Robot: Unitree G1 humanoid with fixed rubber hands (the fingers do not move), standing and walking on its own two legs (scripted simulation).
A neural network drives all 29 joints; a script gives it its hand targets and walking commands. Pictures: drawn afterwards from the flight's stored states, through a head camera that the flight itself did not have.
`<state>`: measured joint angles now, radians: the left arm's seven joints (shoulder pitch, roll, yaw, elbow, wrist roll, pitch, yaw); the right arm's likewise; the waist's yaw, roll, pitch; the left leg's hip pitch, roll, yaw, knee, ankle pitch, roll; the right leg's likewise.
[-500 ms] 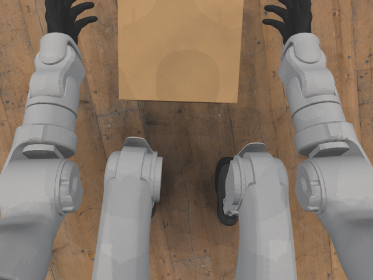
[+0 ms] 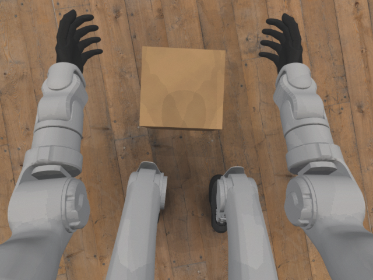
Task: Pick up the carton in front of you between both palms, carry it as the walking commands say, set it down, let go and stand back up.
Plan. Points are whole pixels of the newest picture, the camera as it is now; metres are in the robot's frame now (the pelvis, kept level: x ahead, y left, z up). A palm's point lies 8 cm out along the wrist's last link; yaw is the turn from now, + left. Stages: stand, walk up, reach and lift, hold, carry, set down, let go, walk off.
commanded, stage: set down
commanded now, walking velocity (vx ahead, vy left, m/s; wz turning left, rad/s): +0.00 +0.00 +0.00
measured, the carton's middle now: (182, 96) +0.48 +0.04 -0.39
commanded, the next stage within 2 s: let go in 0.34 s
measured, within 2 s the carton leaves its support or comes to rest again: neither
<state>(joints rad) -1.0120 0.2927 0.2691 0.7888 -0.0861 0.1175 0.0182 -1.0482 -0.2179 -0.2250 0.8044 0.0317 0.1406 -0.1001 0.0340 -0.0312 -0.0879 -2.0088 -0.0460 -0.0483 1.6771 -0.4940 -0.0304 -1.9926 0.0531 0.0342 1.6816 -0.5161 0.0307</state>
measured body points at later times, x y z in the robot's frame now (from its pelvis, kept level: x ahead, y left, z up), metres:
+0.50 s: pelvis +0.04 +0.00 +0.14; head +0.31 +0.02 +0.50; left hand +0.48 +0.24 +0.03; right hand +0.50 -0.17 +0.03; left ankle +0.09 +0.12 -0.48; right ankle +0.09 -0.12 -0.48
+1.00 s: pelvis +0.11 +0.00 +0.24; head +0.24 +0.00 +0.67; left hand +0.34 +0.24 +0.15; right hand +0.35 -0.23 +0.14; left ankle +0.09 +0.12 -0.48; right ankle +0.09 -0.12 -0.48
